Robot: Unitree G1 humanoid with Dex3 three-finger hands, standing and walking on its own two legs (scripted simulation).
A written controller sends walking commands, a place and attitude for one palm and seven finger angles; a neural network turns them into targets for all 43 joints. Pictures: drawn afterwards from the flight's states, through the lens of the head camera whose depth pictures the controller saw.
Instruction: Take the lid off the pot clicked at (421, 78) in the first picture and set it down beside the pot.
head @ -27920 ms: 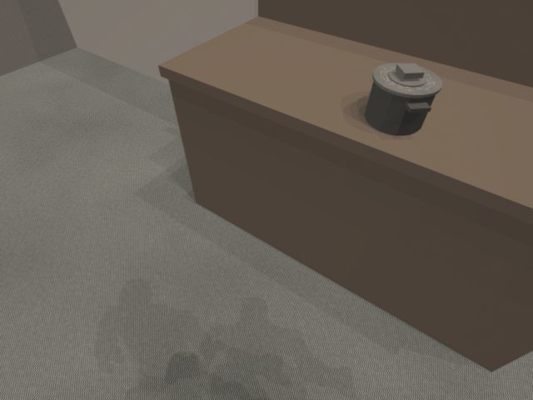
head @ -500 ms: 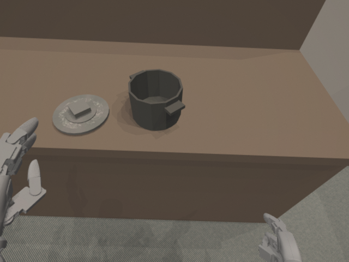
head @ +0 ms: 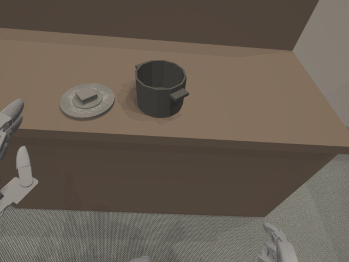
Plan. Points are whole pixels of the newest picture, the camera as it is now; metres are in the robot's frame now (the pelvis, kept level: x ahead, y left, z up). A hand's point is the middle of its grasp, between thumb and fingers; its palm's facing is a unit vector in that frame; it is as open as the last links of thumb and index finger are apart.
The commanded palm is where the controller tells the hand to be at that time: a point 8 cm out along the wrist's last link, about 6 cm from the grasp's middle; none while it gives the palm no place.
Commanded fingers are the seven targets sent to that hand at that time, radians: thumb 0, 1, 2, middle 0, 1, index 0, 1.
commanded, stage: step back with the hand held close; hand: left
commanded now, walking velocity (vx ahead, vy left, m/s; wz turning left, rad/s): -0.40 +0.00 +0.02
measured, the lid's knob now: (86, 94) +0.58 +0.31 +0.01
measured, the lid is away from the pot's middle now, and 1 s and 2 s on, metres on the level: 0.24 0.24 0.24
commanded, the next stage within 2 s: stop stepping back and stand still in 0.68 s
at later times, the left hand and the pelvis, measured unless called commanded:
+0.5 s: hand (2, 229) +0.13 +0.23 +0.20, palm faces +0.27 -0.84 -0.48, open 7.4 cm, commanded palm +0.07 +0.28 +0.20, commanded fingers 0.00 0.90 0.90 -0.20 -0.30 -0.20 -0.30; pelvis -0.07 +0.00 +0.00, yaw -1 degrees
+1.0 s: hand out of the picture +0.03 +0.25 +0.20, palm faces +0.19 -0.82 -0.54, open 7.4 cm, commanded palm -0.02 +0.30 +0.20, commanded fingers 0.00 0.90 0.90 -0.20 -0.30 -0.20 -0.30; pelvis -0.17 +0.03 +0.02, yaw -3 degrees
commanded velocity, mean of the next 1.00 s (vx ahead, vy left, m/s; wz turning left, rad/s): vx -0.24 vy -0.01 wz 0.04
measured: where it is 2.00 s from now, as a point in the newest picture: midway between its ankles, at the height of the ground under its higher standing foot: outside the picture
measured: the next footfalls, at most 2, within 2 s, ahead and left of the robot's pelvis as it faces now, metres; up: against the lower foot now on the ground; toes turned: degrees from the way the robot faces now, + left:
right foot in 0.16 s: -0.07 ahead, -0.13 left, +0.00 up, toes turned -1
left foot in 0.62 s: -0.02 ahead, +0.10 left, +0.00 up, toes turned -2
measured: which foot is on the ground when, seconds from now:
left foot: down 0.00-0.46, up 0.48-0.60, down 0.62-1.00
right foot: up 0.00-0.14, down 0.16-0.64, up 0.66-1.00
